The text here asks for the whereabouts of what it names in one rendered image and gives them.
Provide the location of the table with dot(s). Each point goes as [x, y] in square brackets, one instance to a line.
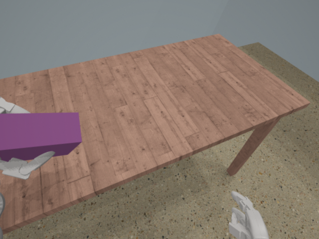
[139, 112]

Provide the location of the sponge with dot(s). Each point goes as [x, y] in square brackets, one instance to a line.
[27, 136]

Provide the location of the robot right hand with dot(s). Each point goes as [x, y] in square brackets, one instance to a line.
[251, 224]

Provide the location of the robot left hand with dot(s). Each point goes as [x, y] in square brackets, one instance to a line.
[16, 167]

